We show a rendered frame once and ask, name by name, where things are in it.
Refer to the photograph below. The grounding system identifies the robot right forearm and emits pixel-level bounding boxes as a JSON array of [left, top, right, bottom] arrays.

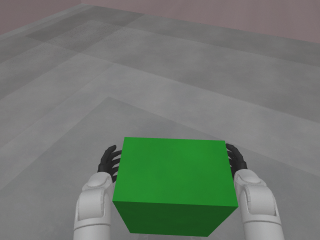
[[233, 169, 285, 240]]

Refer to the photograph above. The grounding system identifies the robot left forearm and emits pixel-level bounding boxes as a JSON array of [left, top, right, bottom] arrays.
[[73, 172, 113, 240]]

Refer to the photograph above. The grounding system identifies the right robot hand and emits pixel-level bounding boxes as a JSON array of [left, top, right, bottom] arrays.
[[225, 143, 248, 181]]

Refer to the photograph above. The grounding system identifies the carton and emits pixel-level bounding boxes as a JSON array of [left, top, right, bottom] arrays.
[[112, 137, 239, 237]]

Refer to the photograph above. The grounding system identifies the left robot hand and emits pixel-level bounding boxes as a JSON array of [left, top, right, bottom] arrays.
[[97, 145, 122, 183]]

